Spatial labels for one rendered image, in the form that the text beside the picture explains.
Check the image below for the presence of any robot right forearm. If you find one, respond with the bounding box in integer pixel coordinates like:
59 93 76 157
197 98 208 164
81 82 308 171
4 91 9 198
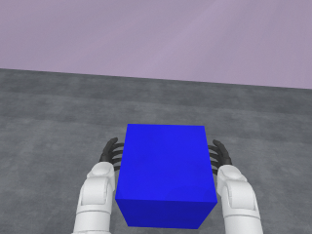
216 165 263 234

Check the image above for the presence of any robot left forearm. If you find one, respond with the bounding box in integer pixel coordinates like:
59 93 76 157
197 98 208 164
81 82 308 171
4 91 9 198
71 162 115 234

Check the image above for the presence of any left robot hand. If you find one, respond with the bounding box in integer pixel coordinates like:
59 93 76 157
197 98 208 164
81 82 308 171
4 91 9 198
98 137 125 172

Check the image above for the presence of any carton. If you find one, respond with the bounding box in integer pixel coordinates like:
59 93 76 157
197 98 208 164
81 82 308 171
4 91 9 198
115 124 217 229

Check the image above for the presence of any right robot hand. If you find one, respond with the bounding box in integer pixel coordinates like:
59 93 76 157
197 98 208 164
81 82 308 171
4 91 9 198
208 139 232 175

